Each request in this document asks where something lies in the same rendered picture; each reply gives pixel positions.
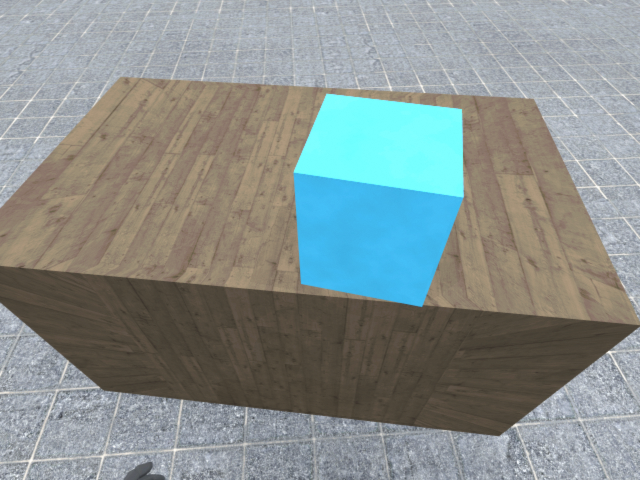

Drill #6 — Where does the pedestal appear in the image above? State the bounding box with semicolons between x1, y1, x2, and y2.
0;77;640;436

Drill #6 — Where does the carton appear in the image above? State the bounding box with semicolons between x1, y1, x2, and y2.
294;94;464;307

